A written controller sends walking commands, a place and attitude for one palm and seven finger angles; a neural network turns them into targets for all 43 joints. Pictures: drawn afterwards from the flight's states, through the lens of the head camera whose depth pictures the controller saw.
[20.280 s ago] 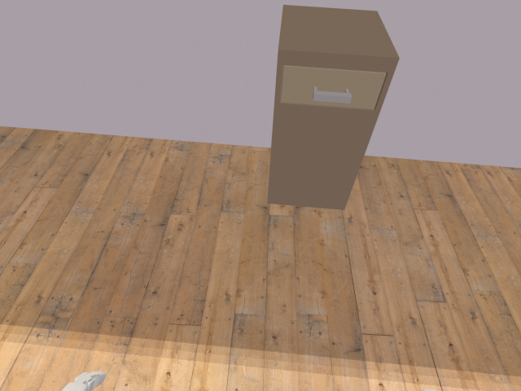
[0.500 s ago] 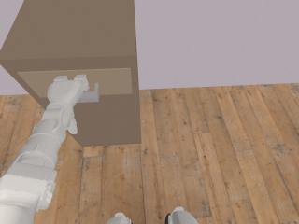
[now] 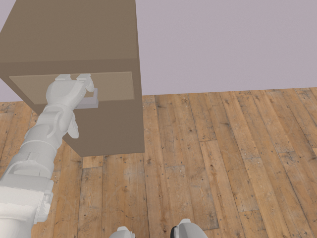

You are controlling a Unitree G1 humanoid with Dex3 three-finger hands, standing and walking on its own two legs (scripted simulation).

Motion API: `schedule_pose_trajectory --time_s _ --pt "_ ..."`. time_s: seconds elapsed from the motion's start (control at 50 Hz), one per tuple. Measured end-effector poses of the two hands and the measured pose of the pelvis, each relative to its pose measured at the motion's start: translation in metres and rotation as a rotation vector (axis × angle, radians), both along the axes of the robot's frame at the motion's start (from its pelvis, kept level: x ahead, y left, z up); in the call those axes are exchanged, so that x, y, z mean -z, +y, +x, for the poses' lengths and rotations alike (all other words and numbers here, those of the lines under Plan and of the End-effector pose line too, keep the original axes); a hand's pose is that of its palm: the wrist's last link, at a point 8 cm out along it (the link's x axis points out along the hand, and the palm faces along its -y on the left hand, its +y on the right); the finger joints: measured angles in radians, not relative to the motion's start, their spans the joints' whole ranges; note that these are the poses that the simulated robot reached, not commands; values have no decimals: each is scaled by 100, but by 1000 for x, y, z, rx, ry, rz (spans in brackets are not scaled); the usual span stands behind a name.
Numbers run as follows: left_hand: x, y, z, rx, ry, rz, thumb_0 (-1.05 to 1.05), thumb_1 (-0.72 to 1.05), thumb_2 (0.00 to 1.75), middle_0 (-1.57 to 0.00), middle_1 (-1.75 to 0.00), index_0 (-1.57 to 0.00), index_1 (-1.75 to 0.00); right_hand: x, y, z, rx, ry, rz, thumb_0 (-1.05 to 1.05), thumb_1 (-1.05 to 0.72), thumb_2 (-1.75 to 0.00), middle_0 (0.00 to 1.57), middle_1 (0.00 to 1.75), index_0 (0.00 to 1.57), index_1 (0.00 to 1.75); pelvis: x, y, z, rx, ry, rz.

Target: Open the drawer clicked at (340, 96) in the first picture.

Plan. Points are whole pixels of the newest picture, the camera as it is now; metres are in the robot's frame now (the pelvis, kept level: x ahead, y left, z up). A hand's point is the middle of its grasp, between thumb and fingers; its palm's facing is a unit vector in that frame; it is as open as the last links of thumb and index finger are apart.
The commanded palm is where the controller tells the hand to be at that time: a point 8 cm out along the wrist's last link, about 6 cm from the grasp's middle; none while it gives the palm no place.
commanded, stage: move the hooked fingers above the handle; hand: left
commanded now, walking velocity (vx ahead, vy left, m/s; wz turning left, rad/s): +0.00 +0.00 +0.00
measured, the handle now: (77, 97) +0.54 +0.23 -0.06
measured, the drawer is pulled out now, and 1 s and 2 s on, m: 0.00 0.00 0.00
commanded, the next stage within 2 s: none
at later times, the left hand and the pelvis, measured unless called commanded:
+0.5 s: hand (78, 94) +0.50 +0.20 +0.01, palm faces +0.02 -0.08 -1.00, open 13.8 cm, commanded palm +0.48 +0.24 +0.05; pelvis +0.00 +0.02 -0.01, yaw -1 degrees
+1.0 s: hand (77, 96) +0.50 +0.21 +0.00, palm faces +0.01 -0.08 -1.00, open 13.8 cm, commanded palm +0.48 +0.23 +0.05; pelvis +0.00 +0.02 -0.01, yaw -1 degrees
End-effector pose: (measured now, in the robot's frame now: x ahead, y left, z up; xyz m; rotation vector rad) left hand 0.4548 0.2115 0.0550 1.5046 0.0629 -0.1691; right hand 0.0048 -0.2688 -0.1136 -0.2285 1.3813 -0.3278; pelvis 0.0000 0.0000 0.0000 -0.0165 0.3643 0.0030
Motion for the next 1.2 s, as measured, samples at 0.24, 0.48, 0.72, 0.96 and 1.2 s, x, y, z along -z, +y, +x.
schedule_pose_trajectory --time_s 0.24,0.48,0.72,0.96,1.2 --pt "21 48 8 -237 5 139 0 -49 30 -31 -119 -31 -120 13 1 -9 -4 37 22 0 -91 -89 20 30 20 30 11 8 -9 8 51 -7" --pt "-6 -3 24 40 -160 -47 0 -49 30 -40 -123 -32 -120 4 12 -10 1 33 -14 0 -91 -89 20 30 20 30 11 16 1 2 40 -20" --pt "13 56 4 -220 22 92 0 -49 30 -35 -121 -32 -120 9 25 -5 1 23 40 0 -91 -89 20 30 20 30 5 19 -8 13 27 -11" --pt "1 2 24 -19 -127 -34 0 -49 30 -34 -122 -32 -120 1 9 -7 -13 14 -26 0 -91 -89 20 30 20 30 12 19 -3 -4 41 -24" --pt "15 39 12 -234 7 103 0 -49 30 -34 -122 -32 -121 12 18 -18 22 42 51 0 -91 -89 20 30 20 30 7 11 -10 22 35 -4"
